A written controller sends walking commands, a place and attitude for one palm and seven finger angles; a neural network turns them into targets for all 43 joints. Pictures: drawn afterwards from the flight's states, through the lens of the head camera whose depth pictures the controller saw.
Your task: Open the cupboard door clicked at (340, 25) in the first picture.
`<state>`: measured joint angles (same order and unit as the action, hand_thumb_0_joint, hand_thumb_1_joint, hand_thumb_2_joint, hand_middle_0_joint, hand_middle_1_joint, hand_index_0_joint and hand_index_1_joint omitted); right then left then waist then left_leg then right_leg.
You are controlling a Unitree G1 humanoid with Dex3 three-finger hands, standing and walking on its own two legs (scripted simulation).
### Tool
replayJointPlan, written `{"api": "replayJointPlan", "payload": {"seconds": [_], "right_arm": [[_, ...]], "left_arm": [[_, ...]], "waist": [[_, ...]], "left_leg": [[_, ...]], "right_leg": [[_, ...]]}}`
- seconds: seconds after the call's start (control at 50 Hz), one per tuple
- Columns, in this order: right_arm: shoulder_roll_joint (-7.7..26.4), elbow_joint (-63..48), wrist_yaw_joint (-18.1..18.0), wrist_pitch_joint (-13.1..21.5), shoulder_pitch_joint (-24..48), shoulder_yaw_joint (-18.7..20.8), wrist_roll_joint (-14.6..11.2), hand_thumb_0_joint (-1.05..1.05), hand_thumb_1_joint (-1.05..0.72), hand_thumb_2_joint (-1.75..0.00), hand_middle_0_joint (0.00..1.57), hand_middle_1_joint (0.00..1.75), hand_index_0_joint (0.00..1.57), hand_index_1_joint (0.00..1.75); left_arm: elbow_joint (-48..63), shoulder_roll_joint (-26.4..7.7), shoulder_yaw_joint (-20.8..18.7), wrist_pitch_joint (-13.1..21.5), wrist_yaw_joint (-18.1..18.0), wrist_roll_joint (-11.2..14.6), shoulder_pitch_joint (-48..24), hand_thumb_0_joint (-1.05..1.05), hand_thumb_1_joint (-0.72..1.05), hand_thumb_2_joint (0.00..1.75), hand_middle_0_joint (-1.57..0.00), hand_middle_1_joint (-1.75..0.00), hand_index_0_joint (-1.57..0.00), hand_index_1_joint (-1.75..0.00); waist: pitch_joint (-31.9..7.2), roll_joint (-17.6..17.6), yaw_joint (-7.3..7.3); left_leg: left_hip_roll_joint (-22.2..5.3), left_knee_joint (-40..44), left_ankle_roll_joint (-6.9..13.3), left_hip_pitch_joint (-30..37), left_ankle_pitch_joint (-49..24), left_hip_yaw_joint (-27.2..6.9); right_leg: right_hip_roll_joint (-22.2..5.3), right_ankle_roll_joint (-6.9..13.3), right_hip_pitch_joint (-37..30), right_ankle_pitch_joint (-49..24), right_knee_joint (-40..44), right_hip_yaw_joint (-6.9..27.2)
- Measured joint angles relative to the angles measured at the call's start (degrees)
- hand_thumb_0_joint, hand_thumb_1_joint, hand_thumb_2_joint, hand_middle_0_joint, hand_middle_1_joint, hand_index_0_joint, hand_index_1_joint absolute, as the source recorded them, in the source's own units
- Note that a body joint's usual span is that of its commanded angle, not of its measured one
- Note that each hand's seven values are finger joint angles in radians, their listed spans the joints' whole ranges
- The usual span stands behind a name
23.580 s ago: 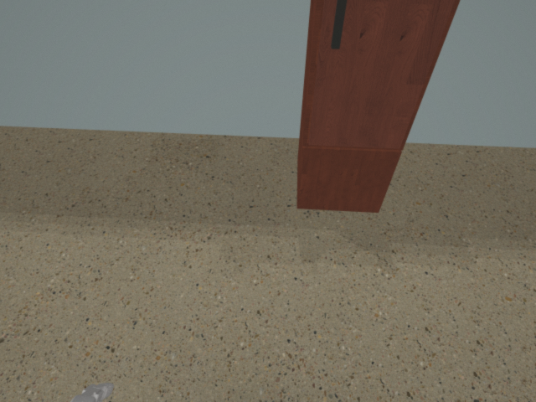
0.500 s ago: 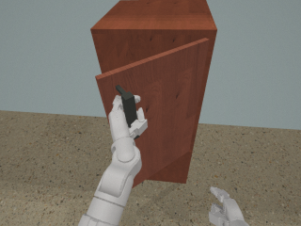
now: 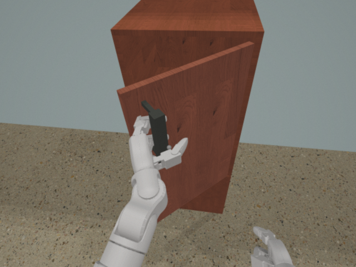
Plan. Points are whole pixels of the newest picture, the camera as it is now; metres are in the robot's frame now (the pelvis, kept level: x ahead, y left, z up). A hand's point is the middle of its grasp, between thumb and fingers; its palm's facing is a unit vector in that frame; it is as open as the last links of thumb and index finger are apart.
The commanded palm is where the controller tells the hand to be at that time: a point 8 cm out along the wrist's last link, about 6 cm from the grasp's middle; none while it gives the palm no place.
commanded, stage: open thumb and fingers to let go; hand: left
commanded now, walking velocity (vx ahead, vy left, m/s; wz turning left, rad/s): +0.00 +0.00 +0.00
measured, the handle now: (155, 134) +0.36 +0.08 +0.14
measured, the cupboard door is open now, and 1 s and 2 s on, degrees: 43 50 49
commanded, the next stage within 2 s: slide the hand sideways off the handle in 0.48 s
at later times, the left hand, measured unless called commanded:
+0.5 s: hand (170, 148) +0.32 +0.04 +0.14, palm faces +0.21 -0.98 -0.01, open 15.2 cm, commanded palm +0.27 +0.07 +0.14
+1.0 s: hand (178, 165) +0.27 +0.02 +0.15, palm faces -0.18 -0.98 +0.04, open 16.3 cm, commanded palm +0.24 +0.09 +0.14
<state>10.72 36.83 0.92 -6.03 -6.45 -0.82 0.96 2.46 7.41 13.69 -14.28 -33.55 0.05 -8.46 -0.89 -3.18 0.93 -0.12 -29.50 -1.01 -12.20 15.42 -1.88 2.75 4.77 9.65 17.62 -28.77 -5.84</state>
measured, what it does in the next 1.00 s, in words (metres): stands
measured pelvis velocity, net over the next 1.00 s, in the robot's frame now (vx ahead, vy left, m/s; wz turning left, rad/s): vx -0.02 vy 0.02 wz -0.04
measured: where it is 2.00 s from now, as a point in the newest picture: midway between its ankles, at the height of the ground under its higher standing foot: outside the picture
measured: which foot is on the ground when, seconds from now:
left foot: down 0.00-1.00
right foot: down 0.00-1.00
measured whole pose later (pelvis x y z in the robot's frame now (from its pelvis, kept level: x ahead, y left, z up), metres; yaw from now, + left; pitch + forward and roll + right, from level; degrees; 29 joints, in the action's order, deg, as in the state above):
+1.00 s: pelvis -0.02 +0.02 +0.00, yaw -2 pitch -4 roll +0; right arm 10.3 31.8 0.8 -6.0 -9.4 -3.5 -0.9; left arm 2.3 2.4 15.6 -9.4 -10.5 5.2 -6.0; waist -1.7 -2.5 -0.2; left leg 0.5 -30.4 0.8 -11.1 15.1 0.8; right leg 1.9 3.2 9.6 16.8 -30.5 -3.3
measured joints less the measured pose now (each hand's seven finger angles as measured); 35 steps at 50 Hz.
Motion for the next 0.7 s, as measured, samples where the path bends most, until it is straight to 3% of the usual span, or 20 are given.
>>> {"api": "replayJointPlan", "payload": {"seconds": [0.14, 0.24, 0.48, 0.6, 0.64, 0.7], "right_arm": [[-0.33, -0.25, 0.1, 0.43, 0.01, 0.0, -0.02, 0.01, -0.91, -0.9, 0.19, 0.3, 0.2, 0.3], [-0.93, -0.04, 0.57, 0.39, 0.22, -0.27, 0.03, 0.01, -0.91, -0.9, 0.19, 0.3, 0.2, 0.3], [-1.51, 0.72, 2.44, 0.12, 1.02, -0.28, 0.09, 0.01, -0.91, -0.9, 0.2, 0.3, 0.2, 0.3], [-1.55, 1.57, 2.75, 0.09, 1.15, -0.34, 0.15, 0.01, -0.91, -0.9, 0.2, 0.3, 0.2, 0.3], [-1.42, 0.32, 2.76, -0.74, 0.65, -0.63, -0.11, 0.01, -0.91, -0.9, 0.2, 0.3, 0.2, 0.3], [-0.71, -2.22, 1.3, -1.31, -1.22, -0.98, -0.92, 0.01, -0.91, -0.9, 0.2, 0.3, 0.2, 0.3]], "left_arm": [[0.15, -0.2, 1.78, 0.11, 0.06, 0.22, 0.13, 0.0, -0.18, 0.44, -0.33, -1.24, -0.33, -1.23], [-0.12, -0.16, 2.59, -0.68, -0.42, 0.38, -0.45, -0.01, -0.37, 0.36, -0.3, -1.15, -0.31, -1.14], [0.06, -0.06, 5.17, -2.93, -1.93, 0.18, -1.99, -0.01, -0.49, 0.3, -0.24, -0.68, -0.25, -0.68], [-0.49, 0.23, 5.17, -3.55, -2.12, 0.58, -2.99, -0.02, -0.5, 0.3, -0.32, -0.56, -0.32, -0.58], [0.03, -0.51, 4.63, -2.3, 2.52, -1.36, -2.0, -0.02, -0.5, 0.3, -0.32, -0.53, -0.29, -0.55], [0.03, -4.74, 4.34, 2.29, 14.59, -0.79, -0.81, -0.02, -0.5, 0.3, -0.29, -0.46, -0.23, -0.48]], "waist": [[-0.11, -0.18, -0.13], [-0.26, 0.18, -0.12], [-0.18, 0.11, -0.15], [-0.17, 0.2, 0.14], [0.42, 0.67, -0.06], [0.85, 0.89, 0.15]], "left_leg": [[0.52, -1.0, 0.71, 0.08, 0.88, 0.47], [0.77, -1.52, 1.18, 0.1, 1.28, 0.89], [0.99, -3.92, 1.87, -1.3, 2.26, 1.6], [0.97, -4.59, 1.86, -2.01, 2.19, 1.45], [1.36, -4.18, 1.98, -1.75, 1.81, 1.37], [1.89, -3.72, 2.15, -1.6, 1.13, 1.1]], "right_leg": [[-0.56, -0.78, -0.13, 0.63, -0.78, 0.45], [-0.83, -1.22, -0.12, 0.8, -1.15, 0.84], [-1.15, -1.83, 1.26, 1.32, -3.15, 1.46], [-1.16, -1.82, 1.87, 1.28, -3.74, 1.27], [-1.55, -1.8, 1.91, 1.34, -4.13, 1.16], [-2.09, -1.78, 2.03, 1.4, -4.64, 0.85]]}}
